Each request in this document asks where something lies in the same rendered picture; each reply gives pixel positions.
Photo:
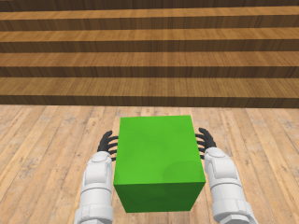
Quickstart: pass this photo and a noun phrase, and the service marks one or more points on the robot right forearm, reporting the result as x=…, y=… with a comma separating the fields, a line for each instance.
x=229, y=202

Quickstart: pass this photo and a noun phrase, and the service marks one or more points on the carton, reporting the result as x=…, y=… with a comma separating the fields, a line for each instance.
x=158, y=166

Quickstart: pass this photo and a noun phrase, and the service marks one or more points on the robot right hand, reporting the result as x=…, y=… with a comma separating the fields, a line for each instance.
x=207, y=143

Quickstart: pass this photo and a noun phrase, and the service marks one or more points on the robot left forearm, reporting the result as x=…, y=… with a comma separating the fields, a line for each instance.
x=95, y=193

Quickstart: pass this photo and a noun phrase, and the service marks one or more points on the robot left hand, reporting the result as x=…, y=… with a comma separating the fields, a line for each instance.
x=105, y=146

